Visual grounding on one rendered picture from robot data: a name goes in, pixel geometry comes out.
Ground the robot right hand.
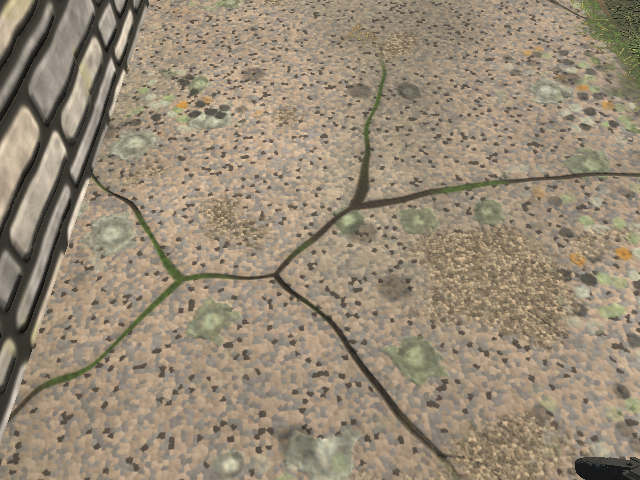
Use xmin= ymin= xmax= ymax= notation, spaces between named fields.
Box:
xmin=575 ymin=457 xmax=640 ymax=480

